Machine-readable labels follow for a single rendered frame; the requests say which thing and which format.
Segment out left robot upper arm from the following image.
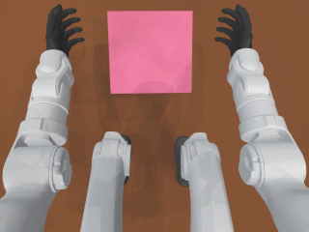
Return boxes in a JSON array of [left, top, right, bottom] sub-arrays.
[[0, 145, 72, 232]]

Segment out robot left hand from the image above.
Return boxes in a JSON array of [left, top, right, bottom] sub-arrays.
[[45, 4, 85, 58]]

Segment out carton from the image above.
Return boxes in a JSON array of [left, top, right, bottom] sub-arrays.
[[107, 11, 193, 94]]

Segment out robot right forearm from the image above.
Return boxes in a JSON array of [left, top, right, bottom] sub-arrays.
[[227, 48, 306, 180]]

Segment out right robot thigh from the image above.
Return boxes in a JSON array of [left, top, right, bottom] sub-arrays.
[[181, 139, 235, 232]]

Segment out robot right hand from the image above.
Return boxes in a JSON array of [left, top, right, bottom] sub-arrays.
[[214, 4, 253, 57]]

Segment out robot left shin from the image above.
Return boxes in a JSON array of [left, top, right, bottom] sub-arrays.
[[92, 131, 126, 164]]

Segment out right robot upper arm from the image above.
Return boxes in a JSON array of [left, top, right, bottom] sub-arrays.
[[239, 141, 309, 232]]

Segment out robot left forearm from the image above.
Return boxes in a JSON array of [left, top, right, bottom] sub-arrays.
[[2, 49, 74, 189]]

